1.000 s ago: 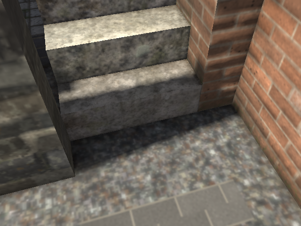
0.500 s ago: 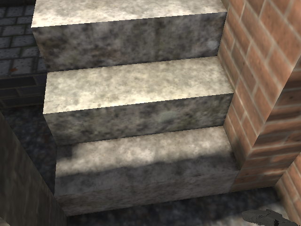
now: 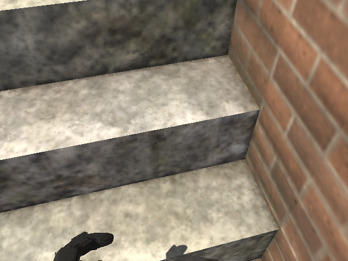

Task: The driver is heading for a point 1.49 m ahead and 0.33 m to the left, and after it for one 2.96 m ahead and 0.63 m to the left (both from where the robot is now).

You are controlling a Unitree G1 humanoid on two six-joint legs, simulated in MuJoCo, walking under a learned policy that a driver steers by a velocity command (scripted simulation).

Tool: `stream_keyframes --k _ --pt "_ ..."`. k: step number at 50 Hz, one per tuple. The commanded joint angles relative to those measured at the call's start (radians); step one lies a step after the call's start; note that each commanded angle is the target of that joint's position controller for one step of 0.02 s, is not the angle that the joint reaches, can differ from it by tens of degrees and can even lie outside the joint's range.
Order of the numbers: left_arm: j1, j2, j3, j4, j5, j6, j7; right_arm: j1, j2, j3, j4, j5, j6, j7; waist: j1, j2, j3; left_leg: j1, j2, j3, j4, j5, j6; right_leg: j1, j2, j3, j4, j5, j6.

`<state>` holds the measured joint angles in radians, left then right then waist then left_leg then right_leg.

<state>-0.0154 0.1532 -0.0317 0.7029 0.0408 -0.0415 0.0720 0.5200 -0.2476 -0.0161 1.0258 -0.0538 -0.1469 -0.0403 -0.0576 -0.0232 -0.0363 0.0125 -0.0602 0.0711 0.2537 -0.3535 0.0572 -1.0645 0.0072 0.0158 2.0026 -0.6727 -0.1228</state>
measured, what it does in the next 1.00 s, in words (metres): climbs: right foot 0.22 m higher, then left foot 0.21 m higher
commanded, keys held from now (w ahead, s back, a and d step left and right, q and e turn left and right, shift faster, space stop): w+shift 1.00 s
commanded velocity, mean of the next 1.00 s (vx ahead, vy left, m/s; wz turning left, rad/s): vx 1.00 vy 0.00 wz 0.00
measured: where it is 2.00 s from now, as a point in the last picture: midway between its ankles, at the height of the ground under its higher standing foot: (162, 160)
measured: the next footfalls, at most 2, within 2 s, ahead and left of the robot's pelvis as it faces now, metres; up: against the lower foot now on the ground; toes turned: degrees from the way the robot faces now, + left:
right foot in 0.12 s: +0.28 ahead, -0.15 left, +0.22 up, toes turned -1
left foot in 0.60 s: +0.39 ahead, +0.12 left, +0.43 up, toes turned +5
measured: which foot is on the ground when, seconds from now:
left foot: down 0.00-0.14, up 0.16-0.58, down 0.60-1.00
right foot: up 0.00-0.10, down 0.12-0.66, up 0.68-1.00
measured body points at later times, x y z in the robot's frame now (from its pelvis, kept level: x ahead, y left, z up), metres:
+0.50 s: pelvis +0.24 -0.02 +0.24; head +0.30 -0.07 +0.69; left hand +0.17 +0.27 +0.15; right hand +0.45 -0.18 +0.12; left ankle +0.35 +0.14 -0.19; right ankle +0.24 -0.14 -0.52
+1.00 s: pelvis +0.38 +0.06 +0.41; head +0.38 +0.04 +0.86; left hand +0.56 +0.23 +0.32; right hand +0.37 -0.19 +0.26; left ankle +0.35 +0.11 -0.30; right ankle +0.41 -0.06 -0.03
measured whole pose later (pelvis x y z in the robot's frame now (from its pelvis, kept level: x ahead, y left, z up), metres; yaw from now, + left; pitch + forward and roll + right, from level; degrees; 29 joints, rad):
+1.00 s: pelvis +0.38 +0.06 +0.41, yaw -1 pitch +2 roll +1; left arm 0.15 0.04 -0.02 0.67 -0.01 -0.03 0.07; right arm 0.36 -0.21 -0.04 1.05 -0.04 -0.08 -0.08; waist -0.02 0.03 -0.04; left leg -0.30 -0.06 0.14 0.67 -0.41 0.12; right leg -1.12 0.02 0.02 2.06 -0.04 -0.09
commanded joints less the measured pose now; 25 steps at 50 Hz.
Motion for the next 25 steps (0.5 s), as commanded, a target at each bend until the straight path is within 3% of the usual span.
stream_keyframes --k 1,2,3,4,5,6,7,8,9,10,11,12,13,14,15,16,17,18,19,20,21,22,23,24,25 --pt "-0.598 -0.048 -0.041 -0.363 -0.025 -0.072 0.019 0.414 -0.144 -0.028 0.098 -0.063 0.019 -0.024 -0.161 0.064 0.239 0.705 0.505 -0.236 0.102 1.050 0.153 -1.152 0.022 0.188 0.400 -0.534 -0.049" --pt "-0.621 -0.058 -0.060 -0.429 -0.062 -0.109 0.020 0.340 -0.050 0.004 0.109 -0.048 0.032 -0.034 -0.087 0.025 0.274 0.516 0.438 -0.142 -0.007 1.074 0.102 -0.990 -0.015 0.094 0.123 -0.491 -0.036" --pt "-0.535 -0.062 -0.091 -0.453 -0.043 -0.118 -0.008 0.094 -0.032 0.026 0.049 0.022 0.045 -0.034 0.059 -0.062 0.224 0.082 0.311 -0.005 -0.197 1.075 0.035 -0.420 -0.071 -0.089 -0.417 -0.310 -0.028" --pt "-0.330 -0.058 -0.098 -0.372 -0.044 -0.098 -0.044 0.001 -0.062 0.024 -0.021 0.141 0.043 -0.038 0.111 -0.184 -0.049 -0.427 0.205 -0.031 -0.257 1.476 0.123 0.600 0.075 -0.255 -0.802 0.205 0.020" --pt "-0.032 -0.048 -0.054 -0.257 -0.088 -0.054 -0.016 0.019 -0.199 -0.006 -0.063 0.205 0.020 -0.024 0.197 -0.033 -0.361 -0.510 0.189 -0.062 -0.039 1.845 0.182 1.137 0.154 -0.241 -0.749 0.436 0.071" --pt "0.392 0.107 0.036 -0.160 -0.048 0.022 0.029 -0.157 -0.471 -0.092 -0.107 0.215 -0.021 0.006 0.471 0.271 -0.586 -0.282 0.321 -0.139 0.319 2.303 0.137 1.231 0.135 -0.067 -0.873 0.463 0.044" --pt "0.553 0.308 0.103 -0.069 0.039 0.047 0.054 -0.276 -0.411 -0.108 -0.167 0.227 -0.040 0.055 0.513 0.003 -0.691 -0.310 0.173 -0.137 0.869 2.032 0.043 1.258 -0.012 0.380 -1.122 0.734 -0.097" --pt "0.529 0.392 0.132 -0.023 0.015 0.011 0.049 -0.198 -0.217 -0.070 -0.202 0.189 -0.062 0.084 0.376 -0.433 -0.925 -0.524 -0.235 -0.405 1.598 0.062 -0.040 1.560 -0.410 0.897 -1.360 1.548 -0.281" --pt "0.446 0.363 0.162 -0.023 -0.025 0.010 0.030 -0.229 -0.127 -0.050 -0.241 0.089 -0.058 0.082 0.271 -0.111 -0.938 -0.561 -0.203 -0.526 1.876 0.220 -0.025 1.465 -0.347 0.872 -1.352 1.393 -0.190" --pt "0.319 0.333 0.156 0.041 -0.026 0.009 0.020 -0.263 -0.028 -0.036 -0.307 0.073 -0.017 0.064 0.142 -0.079 -0.745 -0.673 -0.162 -0.455 1.810 0.313 -0.026 1.280 -0.317 0.752 -1.396 1.118 -0.109" --pt "0.198 0.231 0.129 0.078 -0.040 0.008 0.020 -0.308 0.022 -0.027 -0.335 0.044 0.021 0.042 0.052 0.029 -0.476 -0.747 -0.092 -0.389 1.759 0.359 -0.025 1.063 -0.285 0.643 -1.430 0.936 -0.064" --pt "0.126 0.104 0.088 0.104 -0.040 0.004 0.020 -0.348 -0.001 -0.016 -0.328 -0.013 0.063 0.042 0.033 0.091 -0.304 -0.829 -0.043 -0.340 1.696 0.384 -0.035 0.957 -0.230 0.471 -1.397 0.911 -0.052" --pt "0.124 0.059 0.057 0.125 -0.016 -0.004 0.024 -0.418 -0.038 -0.017 -0.284 -0.011 0.102 0.053 0.052 -0.038 -0.231 -0.883 -0.048 -0.286 1.815 0.306 -0.033 0.902 -0.202 0.394 -1.461 0.819 -0.058" --pt "0.171 0.031 0.046 0.182 -0.015 -0.027 0.022 -0.478 -0.019 0.000 -0.271 -0.010 0.116 0.051 0.037 -0.020 -0.167 -0.921 -0.039 -0.308 1.835 0.300 -0.002 0.852 -0.205 0.315 -1.483 0.863 -0.042" --pt "0.231 0.056 0.047 0.248 -0.009 -0.061 0.011 -0.554 0.000 0.016 -0.285 -0.019 0.106 0.035 0.061 0.004 -0.071 -1.009 -0.042 -0.292 1.847 0.235 0.034 0.814 -0.202 0.227 -1.538 0.876 -0.041" --pt "0.210 0.051 0.040 0.259 -0.019 -0.092 -0.002 -0.596 0.027 0.030 -0.330 -0.005 0.096 0.030 0.042 0.008 -0.027 -1.007 -0.039 -0.276 1.698 0.211 0.059 0.764 -0.171 0.098 -1.592 0.881 -0.021" --pt "0.261 0.080 0.042 0.278 -0.017 -0.116 -0.013 -0.621 0.078 0.035 -0.339 0.004 0.107 0.025 0.070 -0.056 -0.017 -1.089 -0.089 -0.182 1.839 0.150 0.077 0.789 -0.194 0.072 -1.662 0.998 -0.051" --pt "0.270 0.097 0.044 0.291 -0.029 -0.125 -0.023 -0.601 0.119 0.041 -0.367 0.001 0.115 0.026 0.029 -0.051 -0.003 -1.137 -0.071 -0.175 1.810 0.116 0.079 0.790 -0.190 0.005 -1.684 1.009 -0.031" --pt "0.304 0.144 0.069 0.301 -0.029 -0.120 -0.038 -0.551 0.141 0.037 -0.362 0.012 0.121 0.038 0.023 -0.086 -0.046 -1.248 -0.093 -0.165 2.010 0.021 0.085 0.872 -0.252 0.034 -1.696 1.018 -0.038" --pt "0.326 0.153 0.073 0.317 -0.024 -0.114 -0.052 -0.561 0.171 0.047 -0.398 0.019 0.123 0.037 0.004 -0.071 -0.011 -1.341 -0.074 -0.189 2.042 -0.002 0.093 0.879 -0.261 -0.011 -1.703 0.962 -0.014" --pt "0.337 0.157 0.069 0.323 -0.033 -0.107 -0.059 -0.606 0.175 0.069 -0.441 0.018 0.146 0.031 -0.023 -0.048 -0.013 -1.283 -0.034 -0.162 1.848 0.043 0.103 0.800 -0.207 -0.079 -1.716 0.823 0.065" --pt "0.357 0.155 0.059 0.323 -0.034 -0.102 -0.054 -0.675 0.175 0.079 -0.475 0.029 0.161 0.023 -0.002 -0.087 0.009 -1.245 -0.042 -0.087 1.803 0.062 0.096 0.715 -0.200 -0.091 -1.801 0.876 0.063" --pt "0.381 0.180 0.056 0.326 -0.047 -0.103 -0.031 -0.696 0.164 0.088 -0.510 0.043 0.174 0.011 0.000 -0.130 0.017 -1.231 0.003 -0.067 1.756 -0.008 0.086 0.700 -0.250 -0.054 -1.907 0.887 0.038" --pt "0.388 0.236 0.060 0.284 -0.055 -0.100 -0.025 -0.626 0.103 0.083 -0.492 0.034 0.195 0.012 0.000 -0.179 -0.036 -1.151 0.018 0.074 1.718 -0.104 0.071 0.730 -0.286 -0.064 -2.025 0.976 -0.029" --pt "0.342 0.255 0.066 0.292 -0.083 -0.089 -0.009 -0.583 0.110 0.092 -0.476 0.016 0.211 0.018 -0.038 -0.223 -0.053 -1.043 0.090 0.089 1.579 -0.111 0.082 0.735 -0.248 -0.121 -2.054 0.893 -0.037"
